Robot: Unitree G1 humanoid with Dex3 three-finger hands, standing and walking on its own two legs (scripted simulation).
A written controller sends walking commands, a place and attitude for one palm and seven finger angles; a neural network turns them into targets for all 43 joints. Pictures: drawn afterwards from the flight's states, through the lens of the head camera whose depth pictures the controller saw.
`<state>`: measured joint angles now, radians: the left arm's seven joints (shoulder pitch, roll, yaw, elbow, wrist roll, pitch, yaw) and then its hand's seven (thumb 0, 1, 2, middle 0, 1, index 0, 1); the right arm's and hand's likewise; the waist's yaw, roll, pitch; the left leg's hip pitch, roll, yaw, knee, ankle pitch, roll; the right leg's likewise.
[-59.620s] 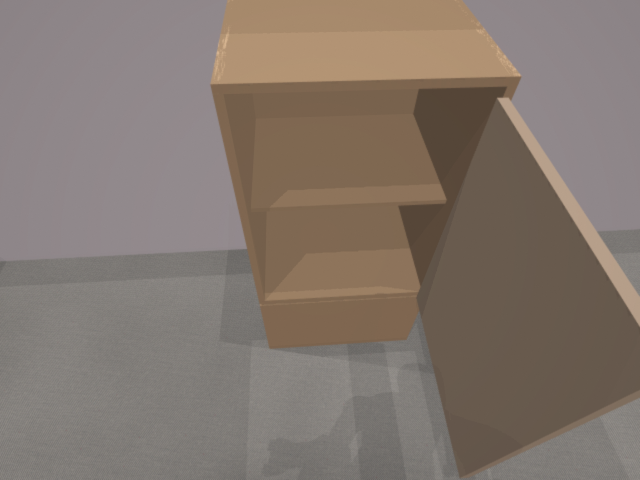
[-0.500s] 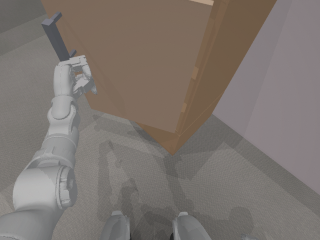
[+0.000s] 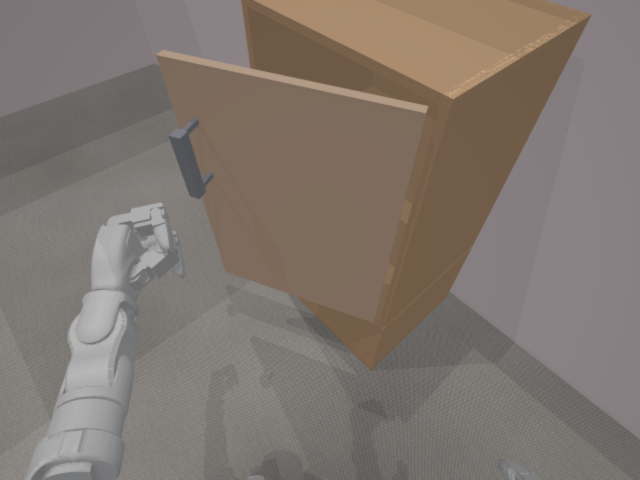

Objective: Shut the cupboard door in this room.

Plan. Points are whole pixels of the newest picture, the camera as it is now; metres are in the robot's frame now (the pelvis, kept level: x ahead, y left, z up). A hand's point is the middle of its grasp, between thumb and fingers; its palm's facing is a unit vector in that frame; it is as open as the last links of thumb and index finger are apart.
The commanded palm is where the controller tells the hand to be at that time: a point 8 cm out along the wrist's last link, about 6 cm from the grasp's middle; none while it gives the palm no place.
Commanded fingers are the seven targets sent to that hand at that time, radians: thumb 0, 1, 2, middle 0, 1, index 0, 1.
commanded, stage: draw the hand back to the body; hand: left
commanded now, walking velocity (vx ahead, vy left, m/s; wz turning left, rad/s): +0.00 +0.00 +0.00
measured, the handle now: (195, 159) +0.64 +0.23 +0.02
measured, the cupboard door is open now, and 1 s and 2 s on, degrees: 27 27 27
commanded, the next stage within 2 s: step back with the hand held close in 1.10 s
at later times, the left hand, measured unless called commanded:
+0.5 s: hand (54, 303) +0.26 +0.25 +0.16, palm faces +0.37 -0.87 -0.31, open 4.4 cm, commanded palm +0.21 +0.29 +0.18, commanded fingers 0.00 0.90 0.90 -0.47 -0.60 -0.47 -0.60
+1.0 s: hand out of the picture +0.21 +0.26 +0.19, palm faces +0.48 -0.77 -0.41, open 7.3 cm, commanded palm +0.17 +0.29 +0.22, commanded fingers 0.00 0.90 0.90 -0.20 -0.30 -0.20 -0.30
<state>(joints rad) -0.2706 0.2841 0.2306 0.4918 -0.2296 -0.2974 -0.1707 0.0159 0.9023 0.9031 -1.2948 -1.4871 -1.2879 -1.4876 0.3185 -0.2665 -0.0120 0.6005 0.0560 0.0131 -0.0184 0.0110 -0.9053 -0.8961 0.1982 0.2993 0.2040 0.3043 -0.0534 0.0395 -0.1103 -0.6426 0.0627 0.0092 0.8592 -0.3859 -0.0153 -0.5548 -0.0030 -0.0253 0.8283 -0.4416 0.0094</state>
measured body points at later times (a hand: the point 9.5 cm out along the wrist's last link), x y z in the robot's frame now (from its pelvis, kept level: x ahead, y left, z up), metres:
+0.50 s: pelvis +0.02 +0.01 +0.04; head +0.01 -0.02 +0.49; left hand +0.24 +0.30 +0.18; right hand +0.23 -0.19 -0.04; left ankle +0.02 +0.13 -0.70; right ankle -0.02 -0.13 -0.70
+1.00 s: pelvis +0.03 -0.01 +0.04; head +0.01 -0.04 +0.49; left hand +0.18 +0.30 +0.22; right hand +0.23 -0.23 -0.05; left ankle +0.02 +0.13 -0.70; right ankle -0.02 -0.13 -0.70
